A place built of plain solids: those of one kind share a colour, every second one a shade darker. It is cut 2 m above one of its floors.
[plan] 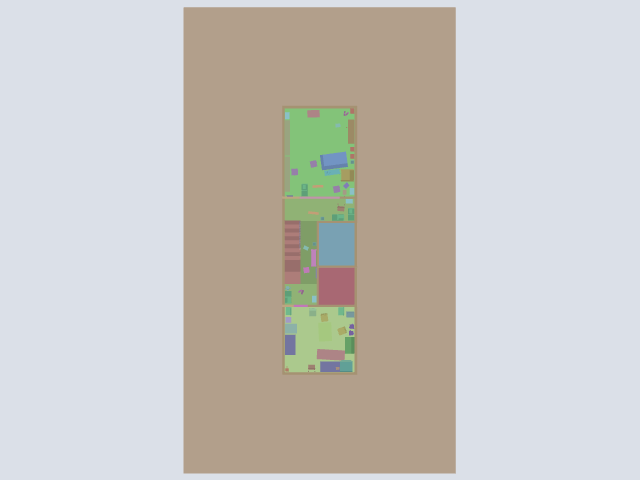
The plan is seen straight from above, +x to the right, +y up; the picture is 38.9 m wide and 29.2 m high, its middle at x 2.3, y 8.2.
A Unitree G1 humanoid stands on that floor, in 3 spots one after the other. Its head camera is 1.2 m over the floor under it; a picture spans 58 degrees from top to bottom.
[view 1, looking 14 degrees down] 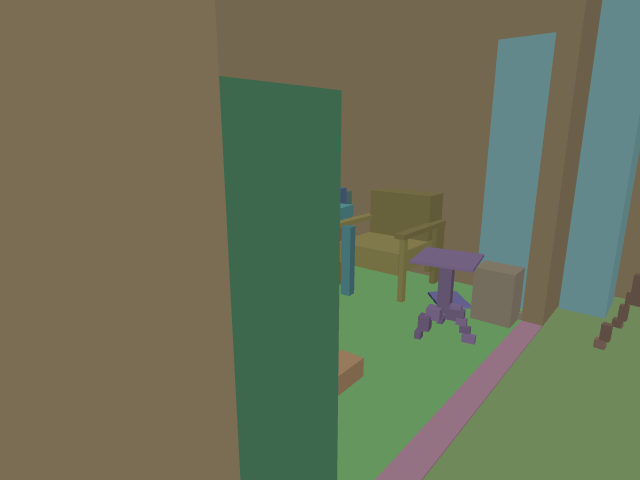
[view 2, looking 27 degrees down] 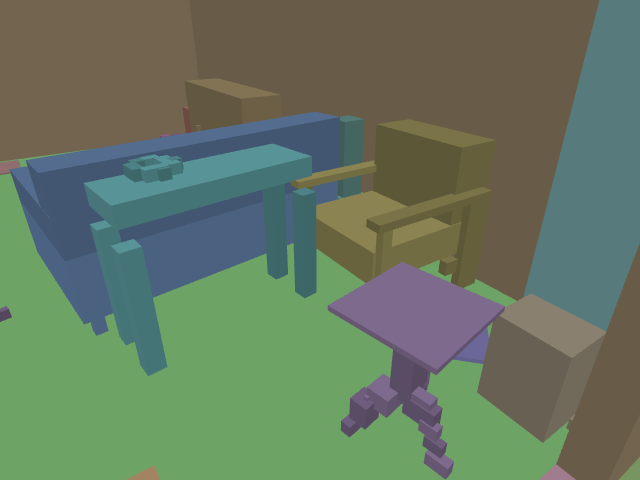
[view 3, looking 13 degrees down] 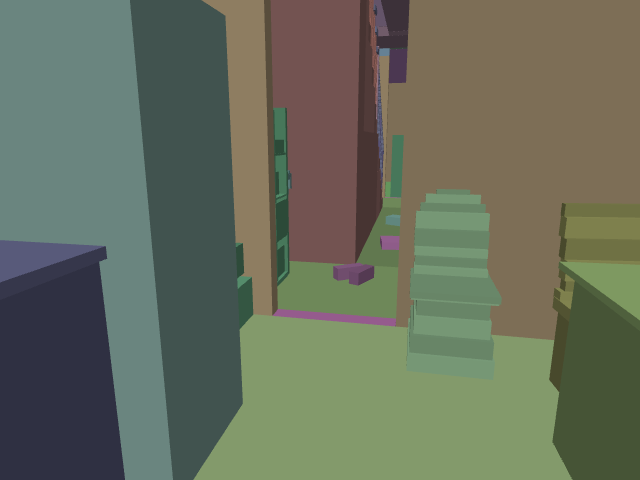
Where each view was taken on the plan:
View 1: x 0.64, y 10.16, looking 40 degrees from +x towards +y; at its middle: flat_shelf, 1.13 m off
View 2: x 2.42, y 10.53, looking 56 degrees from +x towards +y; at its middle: armchair_frame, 2.35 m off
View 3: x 1.62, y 1.43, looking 102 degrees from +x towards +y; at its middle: stair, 4.30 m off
